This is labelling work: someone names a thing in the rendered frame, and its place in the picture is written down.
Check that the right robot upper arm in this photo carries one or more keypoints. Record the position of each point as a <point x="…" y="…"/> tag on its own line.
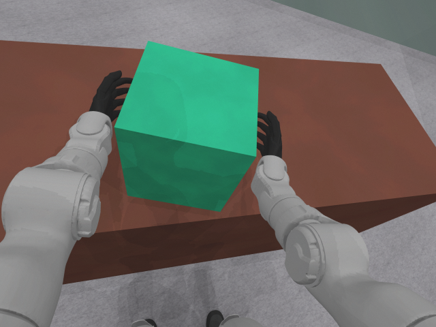
<point x="332" y="262"/>

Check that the left robot forearm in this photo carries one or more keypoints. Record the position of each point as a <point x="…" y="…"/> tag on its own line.
<point x="86" y="151"/>

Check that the right robot foot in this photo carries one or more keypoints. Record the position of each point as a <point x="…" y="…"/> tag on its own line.
<point x="214" y="319"/>

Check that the pedestal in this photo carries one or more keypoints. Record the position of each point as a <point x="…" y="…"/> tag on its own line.
<point x="353" y="148"/>

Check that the right robot forearm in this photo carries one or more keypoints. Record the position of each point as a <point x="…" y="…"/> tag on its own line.
<point x="278" y="203"/>

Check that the left robot upper arm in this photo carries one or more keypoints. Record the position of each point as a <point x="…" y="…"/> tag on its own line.
<point x="47" y="211"/>

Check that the carton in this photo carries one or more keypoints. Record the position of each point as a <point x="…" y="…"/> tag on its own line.
<point x="187" y="130"/>

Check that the right robot hand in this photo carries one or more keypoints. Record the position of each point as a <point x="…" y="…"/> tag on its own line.
<point x="272" y="140"/>

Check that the left robot hand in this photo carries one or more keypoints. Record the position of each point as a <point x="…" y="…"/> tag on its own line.
<point x="104" y="101"/>

